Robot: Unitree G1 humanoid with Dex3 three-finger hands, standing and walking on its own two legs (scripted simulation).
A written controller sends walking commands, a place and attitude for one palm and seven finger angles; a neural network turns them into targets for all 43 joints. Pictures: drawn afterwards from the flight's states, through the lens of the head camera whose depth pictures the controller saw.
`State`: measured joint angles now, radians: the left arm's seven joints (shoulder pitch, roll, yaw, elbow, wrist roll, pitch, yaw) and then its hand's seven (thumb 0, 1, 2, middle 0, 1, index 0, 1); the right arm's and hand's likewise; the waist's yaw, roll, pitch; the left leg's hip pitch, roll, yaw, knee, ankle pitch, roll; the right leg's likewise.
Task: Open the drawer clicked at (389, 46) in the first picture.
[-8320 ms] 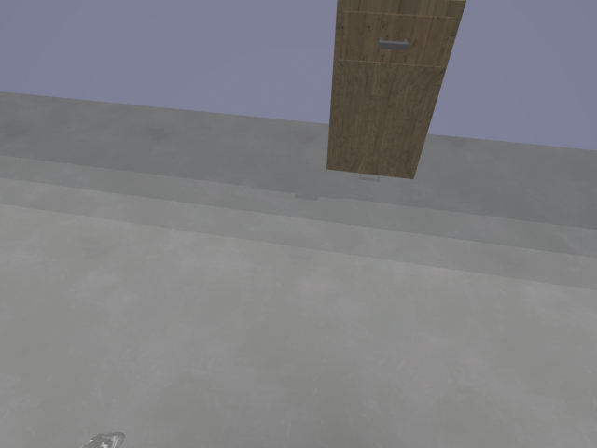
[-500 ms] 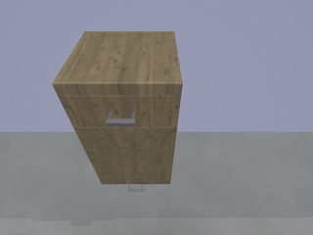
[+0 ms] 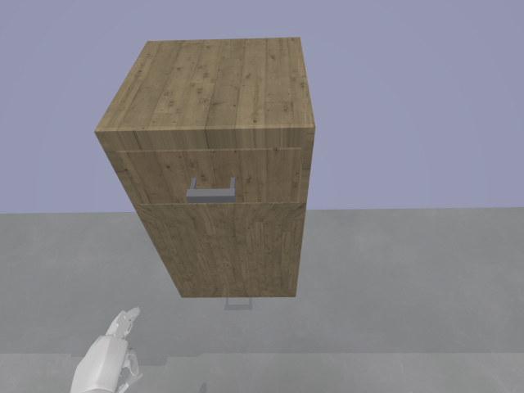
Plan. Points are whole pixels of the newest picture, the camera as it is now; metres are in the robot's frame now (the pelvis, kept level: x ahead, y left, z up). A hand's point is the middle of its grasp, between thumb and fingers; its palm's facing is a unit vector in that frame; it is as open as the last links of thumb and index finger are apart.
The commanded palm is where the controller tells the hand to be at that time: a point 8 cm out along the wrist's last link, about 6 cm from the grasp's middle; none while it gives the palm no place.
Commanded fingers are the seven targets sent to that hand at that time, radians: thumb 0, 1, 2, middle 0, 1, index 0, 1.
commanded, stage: raise the hand with hooked fingers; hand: left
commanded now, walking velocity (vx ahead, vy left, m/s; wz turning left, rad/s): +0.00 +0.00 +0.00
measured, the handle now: (212, 188) +0.56 +0.15 -0.07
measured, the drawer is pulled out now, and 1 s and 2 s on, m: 0.00 0.00 0.00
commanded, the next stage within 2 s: move the hooked fingers above the handle in 1.72 s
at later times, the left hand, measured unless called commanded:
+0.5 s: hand (128, 335) +0.21 +0.22 -0.02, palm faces +0.05 -0.07 -1.00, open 10.1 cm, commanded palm +0.19 +0.22 +0.03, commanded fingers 0.00 0.08 0.55 -0.26 -0.82 -0.26 -0.82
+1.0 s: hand (130, 275) +0.28 +0.22 +0.04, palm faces +0.08 -0.09 -0.99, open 13.0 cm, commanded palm +0.25 +0.22 +0.10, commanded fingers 0.00 -0.50 0.30 -0.30 -1.20 -0.30 -1.20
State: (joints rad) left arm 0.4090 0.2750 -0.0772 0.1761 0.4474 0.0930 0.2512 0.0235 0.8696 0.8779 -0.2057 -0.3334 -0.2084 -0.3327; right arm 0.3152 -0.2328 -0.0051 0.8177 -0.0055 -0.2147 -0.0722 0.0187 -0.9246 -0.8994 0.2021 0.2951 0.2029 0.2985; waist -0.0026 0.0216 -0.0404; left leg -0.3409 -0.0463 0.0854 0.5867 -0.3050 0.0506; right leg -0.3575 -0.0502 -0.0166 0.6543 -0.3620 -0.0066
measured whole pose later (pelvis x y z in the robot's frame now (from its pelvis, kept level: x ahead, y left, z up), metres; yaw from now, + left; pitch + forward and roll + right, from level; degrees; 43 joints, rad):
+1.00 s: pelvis +0.01 -0.02 +0.00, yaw +0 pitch +6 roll +1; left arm 0.11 0.39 -0.06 0.05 0.99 0.05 0.28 0.00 -0.28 0.40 -0.30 -1.06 -0.31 -1.06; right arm 0.13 -0.26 -0.04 0.62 -0.02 0.11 -0.03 0.01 -0.91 -0.90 0.20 0.29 0.20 0.30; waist 0.07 0.06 -0.06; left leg -0.40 -0.01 0.06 0.64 -0.34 0.02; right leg -0.40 -0.01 -0.03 0.68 -0.37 -0.02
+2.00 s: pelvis +0.00 -0.02 +0.01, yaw +1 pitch +3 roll +1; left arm -0.17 0.43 -0.11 0.24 0.97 0.01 0.11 0.00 -0.49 0.31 -0.31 -1.20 -0.32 -1.20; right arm 0.14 -0.24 0.00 0.64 0.01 0.12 -0.03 0.01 -0.91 -0.90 0.20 0.29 0.20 0.30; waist 0.08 0.07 -0.02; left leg -0.31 -0.01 0.05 0.50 -0.26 0.02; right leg -0.30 -0.01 -0.05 0.54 -0.30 -0.02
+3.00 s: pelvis +0.01 -0.01 -0.01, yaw +0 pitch +16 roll +0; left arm -0.73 0.34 -0.11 1.00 1.10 0.02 0.38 0.00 -0.49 0.31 -0.31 -1.20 -0.32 -1.20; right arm 0.31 -0.25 -0.07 0.71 -0.01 0.11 0.00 0.01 -0.91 -0.90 0.20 0.29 0.20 0.30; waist -0.07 0.05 -0.13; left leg -0.63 0.01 0.06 0.71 -0.35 0.03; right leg -0.62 0.00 -0.03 0.71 -0.36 -0.02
